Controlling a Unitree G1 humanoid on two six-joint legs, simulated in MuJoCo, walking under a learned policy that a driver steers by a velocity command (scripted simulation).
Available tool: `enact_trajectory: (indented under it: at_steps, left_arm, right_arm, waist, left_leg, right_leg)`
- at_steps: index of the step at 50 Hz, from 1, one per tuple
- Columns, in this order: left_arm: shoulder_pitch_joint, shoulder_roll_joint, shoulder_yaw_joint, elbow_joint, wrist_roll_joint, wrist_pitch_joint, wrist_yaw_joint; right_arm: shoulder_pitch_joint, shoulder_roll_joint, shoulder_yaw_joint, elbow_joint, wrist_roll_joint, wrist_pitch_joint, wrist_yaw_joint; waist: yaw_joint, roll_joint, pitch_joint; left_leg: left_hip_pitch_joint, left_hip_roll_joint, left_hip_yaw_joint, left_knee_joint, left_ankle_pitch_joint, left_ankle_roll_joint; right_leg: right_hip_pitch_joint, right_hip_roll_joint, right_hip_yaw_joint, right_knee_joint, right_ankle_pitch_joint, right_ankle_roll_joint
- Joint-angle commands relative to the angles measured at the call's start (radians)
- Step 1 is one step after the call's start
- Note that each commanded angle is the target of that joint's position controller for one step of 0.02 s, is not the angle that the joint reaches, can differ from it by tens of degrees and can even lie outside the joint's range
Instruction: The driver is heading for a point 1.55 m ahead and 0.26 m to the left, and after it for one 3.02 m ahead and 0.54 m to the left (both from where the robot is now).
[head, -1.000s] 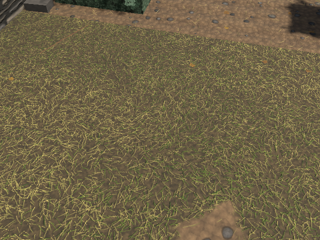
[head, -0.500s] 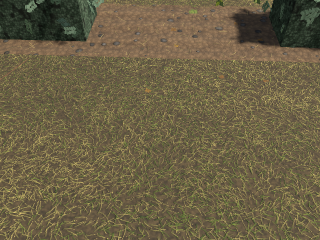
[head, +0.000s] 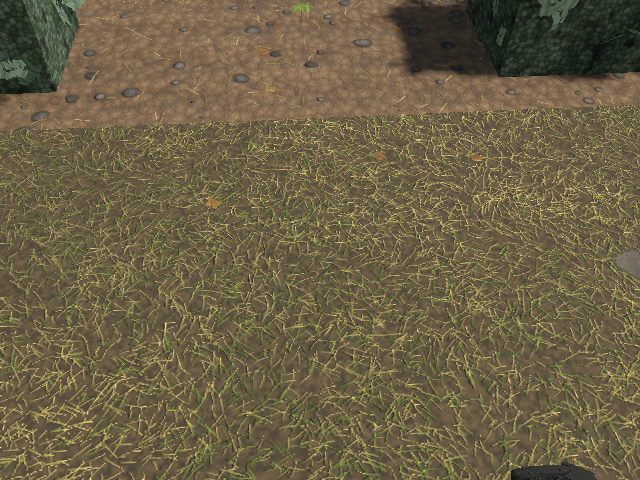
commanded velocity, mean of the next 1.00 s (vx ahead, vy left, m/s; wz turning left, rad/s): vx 0.50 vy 0.00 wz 0.27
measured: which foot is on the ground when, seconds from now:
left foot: up 0.00-0.06, down 0.08-0.56, up 0.58-1.00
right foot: down 0.00-0.12, up 0.14-0.52, down 0.54-1.00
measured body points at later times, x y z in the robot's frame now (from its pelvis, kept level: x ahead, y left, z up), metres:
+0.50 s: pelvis +0.26 +0.04 +0.00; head +0.27 +0.04 +0.45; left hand +0.46 +0.25 -0.09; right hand +0.18 -0.18 -0.14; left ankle +0.20 +0.14 -0.73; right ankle +0.33 -0.08 -0.71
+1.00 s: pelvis +0.51 +0.10 -0.11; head +0.53 +0.13 +0.34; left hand +0.29 +0.24 -0.25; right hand +0.81 +0.00 -0.20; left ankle +0.64 +0.27 -0.83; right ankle +0.33 -0.08 -0.73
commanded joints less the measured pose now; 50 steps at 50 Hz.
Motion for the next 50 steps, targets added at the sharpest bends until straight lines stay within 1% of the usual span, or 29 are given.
enact_trajectory:
  at_steps: [1,3,5,6,7,8,9,12,16,19,22,24,25,27,28,29,30,32,33,35,37,39,40,41,44,45,46,48,50]
  left_arm:
    - [0.016,0.151,0.042,-0.045,0.017,-0.009,0.005]
    - [0.018,0.14,0.045,-0.036,0.025,-0.007,0.016]
    - [-0.042,0.121,0.045,-0.062,0.032,-0.021,0.026]
    - [0.093,0.009,0.018,-0.06,0.048,-0.031,0.026]
    - [0.009,0.033,0.023,-0.062,0.029,-0.025,0.022]
    - [-0.124,0.075,0.034,-0.087,0.021,-0.015,0.042]
    - [-0.154,0.083,0.033,-0.078,0.023,-0.011,0.07]
    - [-0.192,-0.004,-0.001,-0.09,0.071,-0.002,0.109]
    - [-0.294,0.025,-0.004,-0.134,0.031,0.015,0.098]
    - [-0.332,0.012,-0.015,-0.172,0.037,0.029,0.075]
    - [-0.266,0.062,0.001,-0.187,0.056,0.014,0.085]
    - [-0.363,0.09,0.011,-0.256,0.029,0.007,0.114]
    - [-0.408,0.086,0.016,-0.285,0.012,0.011,0.119]
    - [-0.178,0.094,0.025,-0.236,-0.019,-0.021,0.14]
    - [0.042,0.17,0.039,-0.188,-0.011,-0.038,0.162]
    - [0.11,0.161,0.033,-0.175,0.022,-0.04,0.13]
    - [0.02,0.155,0.051,-0.163,0.049,-0.035,0.113]
    - [-0.125,0.0,0.008,-0.187,0.004,-0.026,0.102]
    - [-0.141,-0.04,-0.005,-0.179,0.002,-0.018,0.114]
    - [-0.175,-0.043,-0.006,-0.178,0.032,-0.004,0.15]
    - [-0.131,-0.055,-0.018,-0.145,0.068,-0.011,0.16]
    - [-0.012,-0.019,-0.022,-0.102,0.039,-0.037,0.162]
    - [0.04,0.017,-0.022,-0.079,0.045,-0.035,0.145]
    - [0.066,0.012,-0.028,-0.055,0.059,-0.03,0.124]
    - [0.109,0.014,-0.042,-0.012,0.031,-0.042,0.088]
    - [0.032,0.156,0.018,-0.018,-0.145,-0.018,0.139]
    - [0.084,0.164,0.019,-0.002,-0.136,0.002,0.162]
    - [0.192,0.102,0.015,0.027,-0.092,0.031,0.182]
    - [0.161,0.102,0.02,0.037,-0.078,0.051,0.176]
  right_arm:
    - [0.012,-0.1,-0.02,-0.012,-0.008,-0.011,0.014]
    - [-0.037,-0.13,-0.035,-0.02,-0.007,-0.029,0.015]
    - [0.211,-0.211,-0.071,0.051,0.018,-0.054,0.006]
    - [0.423,-0.249,-0.075,0.09,0.022,-0.051,0.014]
    - [0.568,-0.194,-0.068,0.146,0.001,-0.04,0.025]
    - [0.512,-0.163,-0.071,0.144,0.001,-0.049,0.02]
    - [0.361,-0.133,-0.068,0.109,0.017,-0.049,0.012]
    - [0.249,-0.023,-0.041,0.104,0.03,-0.053,-0.004]
    - [0.285,-0.078,-0.07,0.129,0.027,-0.068,0.029]
    - [0.368,-0.097,-0.074,0.158,0.011,-0.057,0.071]
    - [0.389,-0.072,-0.063,0.139,-0.024,-0.062,0.06]
    - [0.438,-0.102,-0.079,0.153,-0.009,-0.065,0.043]
    - [0.453,-0.15,-0.098,0.16,0.034,-0.057,0.039]
    - [0.434,-0.128,-0.1,0.142,-0.011,-0.053,0.056]
    - [0.445,-0.03,-0.076,0.101,-0.013,-0.061,0.068]
    - [0.47,0.038,-0.063,0.083,0.002,-0.087,0.068]
    - [0.38,-0.055,-0.088,0.071,0.024,-0.075,0.057]
    - [0.366,-0.032,-0.084,0.088,0.0,-0.032,0.023]
    - [0.34,0.028,-0.07,0.074,-0.025,-0.015,0.022]
    - [0.359,0.065,-0.046,0.081,-0.051,-0.011,0.074]
    - [0.317,0.033,-0.045,0.071,-0.03,-0.012,0.109]
    - [0.199,-0.003,-0.05,0.037,-0.03,-0.025,0.102]
    - [0.167,-0.002,-0.049,0.022,-0.027,-0.018,0.089]
    - [0.149,-0.008,-0.045,0.0,-0.033,-0.006,0.081]
    - [0.041,-0.049,-0.035,-0.063,-0.053,0.023,0.062]
    - [-0.125,-0.085,-0.073,-0.093,0.168,0.035,0.053]
    - [-0.163,-0.072,-0.063,-0.102,0.187,0.04,0.059]
    - [-0.186,-0.023,-0.052,-0.079,0.143,0.037,0.09]
    - [-0.087,-0.015,-0.054,-0.021,0.123,0.038,0.116]
  waist:
    - [-0.049,-0.019,0.062]
    - [-0.056,-0.04,0.064]
    - [-0.162,0.025,-0.065]
    - [-0.179,0.247,-0.322]
    - [-0.26,0.23,-0.267]
    - [-0.253,0.079,-0.043]
    - [-0.194,0.029,0.048]
    - [-0.111,0.0,0.022]
    - [-0.118,-0.004,0.025]
    - [-0.121,0.054,0.037]
    - [-0.086,0.047,0.008]
    - [-0.115,0.037,0.02]
    - [-0.113,0.019,0.034]
    - [-0.02,-0.003,-0.07]
    - [0.025,-0.185,-0.225]
    - [0.021,-0.273,-0.185]
    - [0.003,-0.059,0.068]
    - [-0.066,0.004,0.054]
    - [-0.081,-0.033,0.079]
    - [-0.092,-0.032,0.059]
    - [-0.069,-0.033,0.078]
    - [-0.024,-0.038,0.061]
    - [-0.02,-0.045,0.047]
    - [-0.023,-0.06,0.084]
    - [-0.03,-0.014,0.201]
    - [-0.015,-0.016,0.256]
    - [0.005,0.007,0.237]
    - [0.059,0.008,0.194]
    - [0.017,-0.021,0.109]
  left_leg:
    - [0.166,-0.047,0.052,-0.038,0.105,0.035]
    - [0.21,-0.052,0.073,-0.059,0.088,0.085]
    - [0.598,-0.022,0.016,-0.021,0.158,0.195]
    - [1.018,0.186,-0.336,-0.122,0.223,0.43]
    - [1.065,0.285,-0.649,-0.313,-0.158,0.462]
    - [0.879,0.244,-0.595,-0.388,-0.423,0.353]
    - [0.696,0.208,-0.495,-0.416,-0.428,0.324]
    - [0.475,0.148,-0.374,-0.496,-0.237,0.317]
    - [0.335,0.05,-0.197,-0.507,-0.055,0.286]
    - [0.137,0.018,-0.168,-0.466,-0.079,0.286]
    - [0.156,0.043,-0.221,-0.323,0.062,0.309]
    - [0.377,0.101,-0.32,-0.237,0.117,0.322]
    - [0.405,0.06,-0.315,-0.2,0.095,0.334]
    - [0.171,-0.023,-0.273,0.12,0.223,0.272]
    - [-0.051,-0.16,-0.127,0.491,-0.111,0.169]
    - [-0.38,-0.212,-0.083,0.732,-0.567,0.11]
    - [-0.467,-0.118,-0.135,0.803,-0.471,0.099]
    - [-0.318,-0.021,-0.094,0.717,-0.297,0.081]
    - [-0.258,0.003,-0.086,0.641,-0.233,0.087]
    - [-0.157,0.01,-0.033,0.537,-0.001,0.087]
    - [-0.185,0.041,-0.077,0.34,0.313,0.088]
    - [-0.124,0.02,-0.032,0.084,0.624,0.077]
    - [0.011,-0.006,0.041,0.048,0.666,0.081]
    - [0.081,-0.008,0.058,0.062,0.644,0.09]
    - [0.007,0.019,0.019,-0.03,0.481,0.096]
    - [-0.116,-0.049,-0.065,-0.024,0.42,0.103]
    - [-0.248,-0.033,-0.078,-0.056,0.379,0.102]
    - [-0.258,0.008,-0.058,-0.19,0.402,0.104]
    - [0.074,0.03,-0.033,-0.273,0.491,0.127]
  right_leg:
    - [-0.153,-0.294,0.272,-0.082,0.356,-0.178]
    - [-0.096,-0.294,0.279,-0.04,0.367,-0.14]
    - [-0.24,-0.171,0.158,0.217,0.47,-0.032]
    - [-0.443,-0.013,0.054,0.528,0.058,0.073]
    - [-0.693,0.019,0.034,0.817,-0.341,0.087]
    - [-0.794,-0.048,0.081,0.835,-0.24,0.045]
    - [-0.744,-0.124,0.054,0.822,-0.128,0.037]
    - [-0.522,-0.231,0.047,0.625,-0.059,0.043]
    - [-0.373,-0.207,-0.034,0.349,0.129,0.12]
    - [-0.202,-0.174,-0.088,0.361,0.233,0.124]
    - [-0.146,-0.175,-0.083,0.502,0.236,0.11]
    - [-0.273,-0.197,-0.023,0.337,0.076,0.103]
    - [-0.227,-0.136,-0.116,0.12,-0.061,0.104]
    - [0.22,-0.166,-0.052,0.103,0.108,0.004]
    - [0.514,-0.379,0.197,0.103,0.46,-0.202]
    - [0.521,-0.616,0.602,-0.03,0.52,-0.428]
    - [0.31,-0.653,0.539,-0.104,0.459,-0.373]
    - [0.135,-0.523,0.241,-0.128,0.416,-0.237]
    - [0.063,-0.446,0.108,-0.127,0.401,-0.174]
    - [-0.044,-0.346,-0.036,-0.106,0.326,-0.109]
    - [-0.076,-0.338,-0.077,-0.065,0.252,-0.081]
    - [-0.097,-0.277,-0.137,0.031,0.18,-0.073]
    - [-0.198,-0.259,-0.166,0.037,0.108,-0.076]
    - [-0.275,-0.287,-0.141,0.039,0.042,-0.09]
    - [-0.181,-0.376,-0.025,0.088,0.018,-0.128]
    - [-0.158,-0.389,0.007,0.195,0.129,-0.097]
    - [0.01,-0.422,0.008,0.278,0.192,-0.089]
    - [0.149,-0.417,0.013,0.382,0.185,-0.057]
    - [0.023,-0.387,-0.024,0.524,0.215,-0.032]
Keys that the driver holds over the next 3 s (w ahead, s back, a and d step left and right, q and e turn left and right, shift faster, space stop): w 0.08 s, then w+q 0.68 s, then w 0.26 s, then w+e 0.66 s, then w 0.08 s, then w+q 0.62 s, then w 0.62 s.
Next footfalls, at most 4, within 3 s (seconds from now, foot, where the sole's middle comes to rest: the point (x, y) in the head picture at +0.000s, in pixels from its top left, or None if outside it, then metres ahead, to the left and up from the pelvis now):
0.08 left None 0.24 0.14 -0.77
0.54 right None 0.36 -0.07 -0.77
1.06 left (237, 437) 0.66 0.28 -0.96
1.50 right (332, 338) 0.96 0.08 -0.96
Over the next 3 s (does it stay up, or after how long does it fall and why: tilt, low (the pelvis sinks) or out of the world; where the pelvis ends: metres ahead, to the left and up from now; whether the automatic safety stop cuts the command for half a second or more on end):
stays up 1.63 0.30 -0.19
